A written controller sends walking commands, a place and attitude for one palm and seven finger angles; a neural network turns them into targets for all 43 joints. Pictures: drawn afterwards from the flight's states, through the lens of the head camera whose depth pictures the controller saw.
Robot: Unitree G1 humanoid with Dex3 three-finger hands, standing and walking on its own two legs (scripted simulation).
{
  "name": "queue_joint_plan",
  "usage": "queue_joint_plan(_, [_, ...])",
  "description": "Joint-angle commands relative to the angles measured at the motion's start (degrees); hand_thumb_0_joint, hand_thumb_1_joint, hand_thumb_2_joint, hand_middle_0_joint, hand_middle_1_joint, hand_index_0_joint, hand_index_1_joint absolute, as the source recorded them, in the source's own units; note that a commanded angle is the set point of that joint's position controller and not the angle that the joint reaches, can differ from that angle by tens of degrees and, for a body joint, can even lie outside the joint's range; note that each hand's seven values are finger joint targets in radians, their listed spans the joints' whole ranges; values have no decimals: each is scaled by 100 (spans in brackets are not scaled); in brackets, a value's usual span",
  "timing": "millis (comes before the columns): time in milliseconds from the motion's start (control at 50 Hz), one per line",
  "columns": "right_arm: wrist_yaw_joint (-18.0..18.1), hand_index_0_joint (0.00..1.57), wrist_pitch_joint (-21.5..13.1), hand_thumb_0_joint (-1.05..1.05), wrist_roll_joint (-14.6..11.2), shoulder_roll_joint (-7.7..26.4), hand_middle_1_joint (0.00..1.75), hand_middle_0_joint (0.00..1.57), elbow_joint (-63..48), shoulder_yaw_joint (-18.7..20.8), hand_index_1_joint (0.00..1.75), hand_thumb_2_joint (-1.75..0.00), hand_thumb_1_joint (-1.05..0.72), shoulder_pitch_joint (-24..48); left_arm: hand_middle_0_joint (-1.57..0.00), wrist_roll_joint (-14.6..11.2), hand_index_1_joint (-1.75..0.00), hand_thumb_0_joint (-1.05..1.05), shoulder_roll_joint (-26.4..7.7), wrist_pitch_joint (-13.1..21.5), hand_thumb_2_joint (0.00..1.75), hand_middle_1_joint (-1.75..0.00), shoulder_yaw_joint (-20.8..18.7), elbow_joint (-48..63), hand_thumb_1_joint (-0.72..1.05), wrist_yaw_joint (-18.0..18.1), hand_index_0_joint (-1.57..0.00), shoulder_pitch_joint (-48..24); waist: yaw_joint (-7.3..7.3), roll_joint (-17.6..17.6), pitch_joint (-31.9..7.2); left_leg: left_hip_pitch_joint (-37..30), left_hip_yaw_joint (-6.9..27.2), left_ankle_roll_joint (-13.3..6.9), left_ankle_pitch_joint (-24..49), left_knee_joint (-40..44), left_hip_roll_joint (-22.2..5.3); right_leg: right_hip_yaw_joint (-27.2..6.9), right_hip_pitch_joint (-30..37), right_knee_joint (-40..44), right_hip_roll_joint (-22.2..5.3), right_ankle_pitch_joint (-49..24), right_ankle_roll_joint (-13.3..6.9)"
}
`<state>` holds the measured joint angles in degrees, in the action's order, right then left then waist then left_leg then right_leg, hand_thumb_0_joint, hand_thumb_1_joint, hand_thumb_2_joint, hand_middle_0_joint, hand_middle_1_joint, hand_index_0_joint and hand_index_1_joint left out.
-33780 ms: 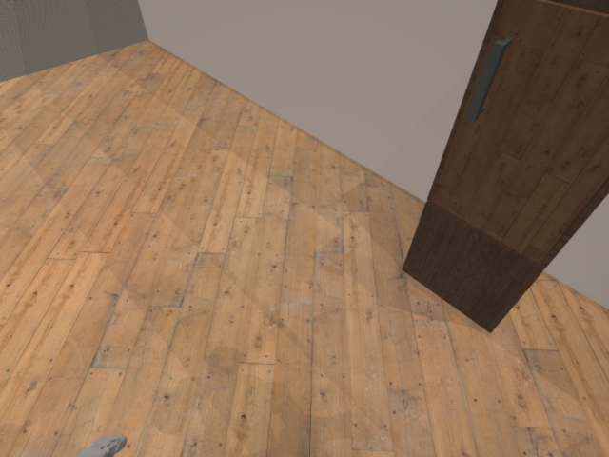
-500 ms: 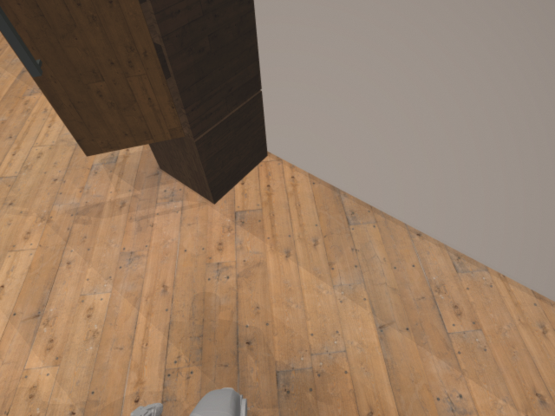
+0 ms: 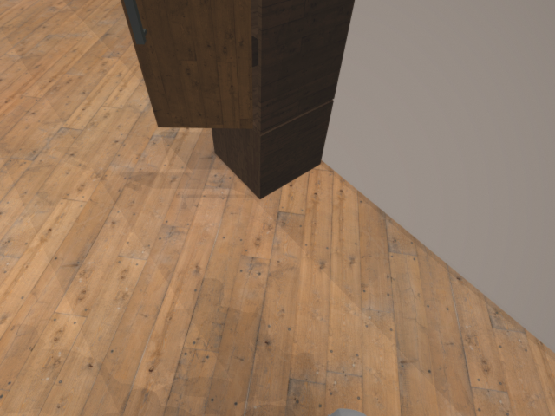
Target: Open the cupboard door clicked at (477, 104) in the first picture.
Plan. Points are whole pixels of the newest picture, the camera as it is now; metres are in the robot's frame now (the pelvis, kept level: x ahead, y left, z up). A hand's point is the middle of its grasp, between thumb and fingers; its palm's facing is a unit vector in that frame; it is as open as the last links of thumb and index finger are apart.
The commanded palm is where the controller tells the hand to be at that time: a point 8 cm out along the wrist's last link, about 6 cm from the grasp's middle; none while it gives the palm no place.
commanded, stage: take the last steps up to it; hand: left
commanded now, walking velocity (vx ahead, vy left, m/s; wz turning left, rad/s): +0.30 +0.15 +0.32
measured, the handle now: (133, 4) +1.02 +0.46 +0.08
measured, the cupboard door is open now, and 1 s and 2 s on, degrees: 53 53 53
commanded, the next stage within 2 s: come to a stop and stand still in 1.52 s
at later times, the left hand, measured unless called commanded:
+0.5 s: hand out of the picture -0.02 +0.16 -0.16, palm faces +0.25 -0.95 -0.20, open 7.3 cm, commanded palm none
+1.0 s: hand (104, 315) +0.29 +0.34 -0.16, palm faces +0.19 -0.97 -0.17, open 7.3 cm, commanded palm none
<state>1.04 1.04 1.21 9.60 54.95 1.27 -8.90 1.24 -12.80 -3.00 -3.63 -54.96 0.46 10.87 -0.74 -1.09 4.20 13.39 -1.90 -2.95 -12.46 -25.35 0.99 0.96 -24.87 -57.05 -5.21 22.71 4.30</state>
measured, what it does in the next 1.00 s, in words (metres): walks ahead: right foot, then left foot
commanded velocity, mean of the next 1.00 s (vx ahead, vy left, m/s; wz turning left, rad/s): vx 0.30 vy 0.09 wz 0.05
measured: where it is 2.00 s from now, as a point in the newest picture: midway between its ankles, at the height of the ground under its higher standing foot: (235, 326)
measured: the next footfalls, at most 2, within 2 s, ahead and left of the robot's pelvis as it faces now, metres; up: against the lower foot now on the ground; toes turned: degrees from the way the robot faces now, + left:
right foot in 0.14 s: +0.02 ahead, -0.14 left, +0.00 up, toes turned -3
left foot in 0.62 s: +0.20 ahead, +0.20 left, +0.00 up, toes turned +18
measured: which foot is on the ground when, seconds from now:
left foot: down 0.00-0.14, up 0.16-0.60, down 0.62-1.00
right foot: up 0.00-0.12, down 0.14-0.64, up 0.66-1.00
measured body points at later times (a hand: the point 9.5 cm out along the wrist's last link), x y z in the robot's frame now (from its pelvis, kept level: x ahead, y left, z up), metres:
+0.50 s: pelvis +0.06 +0.01 +0.00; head +0.10 +0.00 +0.45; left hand -0.03 +0.21 -0.15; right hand +0.14 -0.24 -0.16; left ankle +0.11 +0.17 -0.68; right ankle -0.02 -0.14 -0.74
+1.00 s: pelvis +0.21 +0.14 +0.00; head +0.22 +0.15 +0.45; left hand +0.27 +0.39 -0.14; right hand +0.23 -0.09 -0.15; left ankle +0.16 +0.19 -0.74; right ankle +0.30 +0.02 -0.66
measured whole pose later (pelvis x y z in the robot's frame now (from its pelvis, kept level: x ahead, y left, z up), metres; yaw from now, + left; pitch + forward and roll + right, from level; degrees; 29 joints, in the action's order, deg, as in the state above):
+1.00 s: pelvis +0.21 +0.14 +0.00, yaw +8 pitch -1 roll +1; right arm 1.6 -3.7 1.3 8.9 61.4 1.8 -19.5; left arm 1.7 -10.0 0.0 -4.3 -56.6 -0.6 7.7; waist 0.3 -2.0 1.3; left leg 3.1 -11.5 -5.5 -13.4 -16.2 4.1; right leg 1.7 -36.0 -60.8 -5.9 7.7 0.6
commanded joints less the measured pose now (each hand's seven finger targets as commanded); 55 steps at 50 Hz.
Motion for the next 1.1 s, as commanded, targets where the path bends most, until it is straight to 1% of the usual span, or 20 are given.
queue_joint_plan(0, [30,20,-58,0,38,1150,30,20,-170,319,30,-90,-90,-411,-20,-38,-30,0,-236,145,90,-30,1,385,90,27,-20,-23,192,992,-585,-435,1323,-719,1759,655,-1458,144,331,1044,151,327,-54])
queue_joint_plan(80, [-19,20,-29,0,-1,1110,30,20,-176,364,30,-90,-90,-220,-20,-18,-30,0,-256,284,90,-30,-70,181,90,-41,-20,615,-147,879,-632,526,1360,-433,-741,357,-977,422,1853,2945,379,-445,-171])
queue_joint_plan(100, [-57,20,-44,0,-49,925,30,20,-201,356,30,-90,-90,-169,-20,27,-30,0,-534,362,90,-30,-145,71,90,-26,-20,942,-323,244,-596,1374,1011,-175,-1309,-365,-540,-24,2752,3619,-32,-223,-278])
queue_joint_plan(120, [-99,20,-69,0,-92,470,30,20,-349,281,30,-90,-90,-138,-20,110,-30,0,-1050,419,90,-30,-266,-9,90,31,-20,1353,-524,-1545,-544,2684,189,214,-2057,-1948,200,-1925,3454,4454,-1615,902,-769])
queue_joint_plan(140, [-139,20,-31,0,18,824,30,20,-502,334,30,-90,-90,261,-20,34,-30,0,-1230,402,90,-30,-247,36,90,67,-20,1374,-598,-1482,-10,3011,407,318,-2204,-3226,72,-2918,2474,4971,-2482,1321,-1193])
queue_joint_plan(160, [-201,20,-5,0,60,886,30,20,-510,379,30,-90,-90,286,-20,0,-30,0,-1050,418,90,-30,-200,124,90,67,-20,1019,-366,-876,293,3002,687,298,-1533,-3762,-142,-2475,1933,5129,-2326,1525,-1247])
queue_joint_plan(200, [-249,20,70,0,70,791,30,20,-152,427,30,-90,-90,-111,-20,-30,-30,0,-581,552,90,-30,-92,110,90,65,-20,568,20,-1116,504,2770,641,429,-523,-4241,-328,-1584,1576,5061,-1659,741,-784])
queue_joint_plan(260, [-302,20,65,0,31,605,30,20,53,364,30,-90,-90,-326,-20,-54,-30,0,-309,695,90,-30,-30,-23,90,51,-20,804,52,-949,261,2709,375,570,81,-4159,-364,-204,2071,4693,-1236,-1538,-637])
queue_joint_plan(320, [-326,20,64,0,13,501,30,20,45,330,30,-90,-90,-75,-20,-26,-30,0,-357,753,90,-30,-35,-267,90,78,-20,1356,-114,-587,102,2868,197,605,158,-3942,-436,29,2574,4483,-1393,-2607,-719])
queue_joint_plan(440, [-400,20,29,0,-8,388,30,20,-168,226,30,-90,-90,534,-20,34,-30,0,-451,766,90,-30,-26,-567,90,78,-20,1694,-248,-896,357,2824,-189,551,118,-2800,-543,380,2675,4489,-1524,-2736,-873])
queue_joint_plan(500, [-443,20,-59,0,-30,310,30,20,-248,166,30,-90,-90,753,-20,80,-30,0,-531,729,90,-30,-36,-662,90,86,-20,1622,-240,-1198,443,2103,-403,397,-163,-1698,-467,520,2435,4289,-1585,-2841,-848])
queue_joint_plan(540, [-415,20,-147,0,-31,362,30,20,-176,164,30,-90,-90,359,-20,86,-30,0,-674,696,90,-30,-77,-635,90,84,-20,1420,-43,-1208,270,1114,-561,242,-450,-1132,-252,663,2134,3849,-1606,-3307,-819])
queue_joint_plan(580, [-310,20,-246,0,30,757,30,20,280,265,30,-90,-90,-1125,-20,41,-30,0,-630,674,90,-30,-79,-592,90,45,-20,1313,619,-439,-561,-1069,-736,123,-99,-338,-5,1097,1478,2031,-1156,-3439,-592])
queue_joint_plan(600, [-215,20,-302,0,82,1459,30,20,450,439,30,-90,-90,-1932,-20,-21,-30,0,-290,646,90,-30,-28,-514,90,-8,-20,1519,864,1017,-1422,-2429,671,-199,151,-324,-1163,1283,368,514,-466,-1242,-351])
queue_joint_plan(620, [-88,20,-292,0,55,1866,30,20,530,556,30,-90,-90,-2420,-20,-63,-30,0,-45,599,90,-30,34,-310,90,-12,-20,1387,972,1898,-1816,-2821,2463,-637,243,539,-2169,854,-665,-1020,206,1301,-296])
queue_joint_plan(640, [-14,20,-247,0,22,1852,30,20,529,557,30,-90,-90,-2192,-20,-63,-30,0,-9,565,90,-30,33,-149,90,32,-20,934,898,1427,-1475,-2501,2452,-817,191,884,-2428,198,-1108,-1801,27,1196,-507])
queue_joint_plan(720, [21,20,-460,0,32,780,30,20,186,242,30,-90,-90,-915,-20,32,-30,0,143,486,90,-30,0,-409,90,-62,-20,785,200,495,-250,-370,983,-501,603,1242,-1843,-86,-875,-1773,-452,-395,-491])
queue_joint_plan(800, [44,20,-585,0,10,444,30,20,312,211,30,-90,-90,-1076,-20,29,-30,0,218,372,90,-30,-41,-433,90,-67,-20,970,-50,634,-234,-496,421,-466,1485,1525,-1619,-108,-945,-1245,-281,-1011,-409])
queue_joint_plan(920, [47,20,-585,0,5,486,30,20,404,168,30,-90,-90,-1337,-20,20,-30,0,107,291,90,-30,-74,-65,90,-115,-20,200,-43,333,146,-743,236,-457,1500,1754,-1654,-185,-1471,-457,-239,-1610,-366])
queue_joint_plan(1080, [89,20,-564,0,85,493,30,20,880,87,30,-90,-90,-2265,-20,-4,-30,0,207,402,90,-30,88,362,90,-150,-20,-958,377,397,220,-1687,-26,-522,3103,1224,-1729,321,-1219,1279,-40,-1234,-586])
